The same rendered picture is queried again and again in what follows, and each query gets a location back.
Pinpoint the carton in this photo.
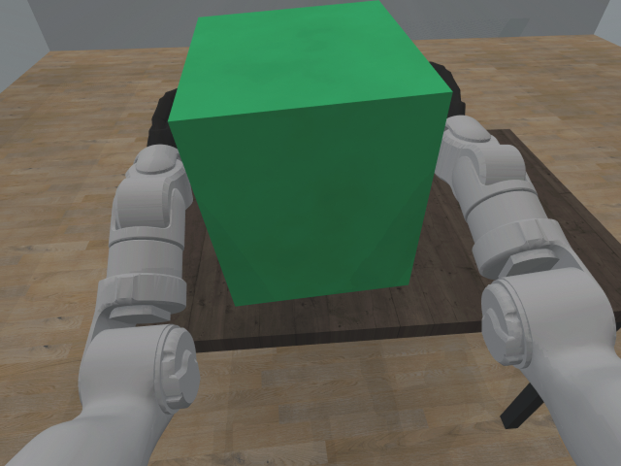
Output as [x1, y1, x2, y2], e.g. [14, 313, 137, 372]
[168, 0, 453, 307]

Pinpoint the robot left hand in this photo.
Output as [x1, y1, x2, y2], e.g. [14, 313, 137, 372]
[147, 88, 177, 149]

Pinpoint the table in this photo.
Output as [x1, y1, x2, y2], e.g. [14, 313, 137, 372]
[135, 129, 621, 429]

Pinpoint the robot right hand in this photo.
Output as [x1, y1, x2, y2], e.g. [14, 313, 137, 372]
[430, 61, 466, 118]

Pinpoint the robot right upper arm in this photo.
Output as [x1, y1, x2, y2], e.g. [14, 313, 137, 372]
[481, 267, 621, 466]

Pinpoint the robot left forearm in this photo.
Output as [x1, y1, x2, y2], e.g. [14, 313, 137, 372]
[79, 145, 193, 403]

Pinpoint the robot left upper arm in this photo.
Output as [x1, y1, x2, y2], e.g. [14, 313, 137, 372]
[5, 324, 200, 466]

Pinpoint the robot right forearm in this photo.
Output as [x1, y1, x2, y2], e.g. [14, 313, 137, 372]
[435, 116, 616, 345]

